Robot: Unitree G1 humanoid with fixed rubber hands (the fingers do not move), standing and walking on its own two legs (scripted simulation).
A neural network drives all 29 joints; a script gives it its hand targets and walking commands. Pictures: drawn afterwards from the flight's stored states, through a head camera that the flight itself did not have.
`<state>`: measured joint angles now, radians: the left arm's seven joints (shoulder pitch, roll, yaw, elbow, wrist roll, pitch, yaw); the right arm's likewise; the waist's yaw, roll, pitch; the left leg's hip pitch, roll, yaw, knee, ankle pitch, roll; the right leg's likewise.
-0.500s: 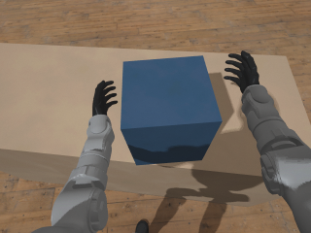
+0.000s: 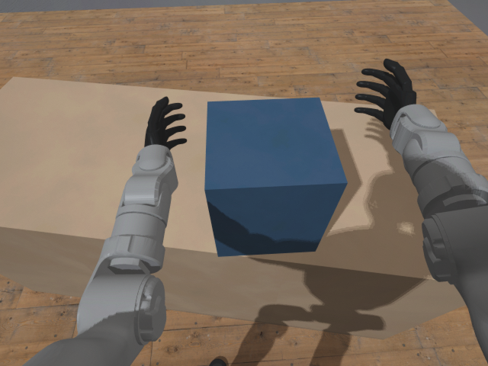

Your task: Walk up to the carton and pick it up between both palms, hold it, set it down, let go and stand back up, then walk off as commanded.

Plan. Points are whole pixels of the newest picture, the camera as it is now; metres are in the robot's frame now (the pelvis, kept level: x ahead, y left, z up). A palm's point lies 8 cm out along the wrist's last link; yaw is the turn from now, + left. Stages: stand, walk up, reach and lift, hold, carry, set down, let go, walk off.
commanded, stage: set down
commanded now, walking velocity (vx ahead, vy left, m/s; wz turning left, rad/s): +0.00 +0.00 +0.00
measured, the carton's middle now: (265, 182) +0.44 +0.02 -0.01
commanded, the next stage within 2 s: none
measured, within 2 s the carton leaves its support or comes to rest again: neither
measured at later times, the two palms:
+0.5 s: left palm (151, 173) +0.37 +0.21 +0.10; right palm (406, 162) +0.42 -0.20 +0.11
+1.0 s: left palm (152, 215) +0.32 +0.21 +0.04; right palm (416, 211) +0.37 -0.23 +0.05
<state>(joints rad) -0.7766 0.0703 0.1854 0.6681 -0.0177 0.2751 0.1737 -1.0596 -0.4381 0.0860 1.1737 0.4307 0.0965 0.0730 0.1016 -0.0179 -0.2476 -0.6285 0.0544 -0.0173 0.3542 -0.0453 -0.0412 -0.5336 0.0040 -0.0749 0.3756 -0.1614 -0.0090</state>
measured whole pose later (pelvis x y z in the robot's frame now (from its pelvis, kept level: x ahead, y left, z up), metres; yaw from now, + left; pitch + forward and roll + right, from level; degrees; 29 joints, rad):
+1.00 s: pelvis +0.01 -0.01 +0.01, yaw +0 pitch +8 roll -1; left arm -0.33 0.07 0.14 0.64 -0.02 -0.02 0.15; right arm -0.43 -0.38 0.09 0.96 0.38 -0.23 0.11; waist 0.07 0.00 -0.15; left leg -0.41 0.05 -0.02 0.35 -0.09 -0.04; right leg -0.32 0.00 -0.07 0.38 -0.20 -0.01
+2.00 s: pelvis +0.02 -0.02 +0.01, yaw +1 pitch +4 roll +0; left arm 0.07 0.07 0.07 0.64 -0.02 -0.29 0.12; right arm 0.01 -0.28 0.09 0.88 0.33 -0.49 0.11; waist 0.06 -0.03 -0.09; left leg -0.31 0.05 -0.01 0.35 -0.12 -0.04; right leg -0.21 0.00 -0.07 0.38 -0.24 -0.02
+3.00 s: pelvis +0.02 -0.02 +0.01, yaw +1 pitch -1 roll +0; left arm 0.09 0.14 0.07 0.56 -0.02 0.08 0.00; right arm 0.11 -0.12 0.09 0.78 0.03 -0.22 -0.05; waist 0.04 -0.06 0.00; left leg -0.20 0.05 -0.01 0.35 -0.14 -0.04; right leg -0.11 0.00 -0.07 0.38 -0.26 -0.02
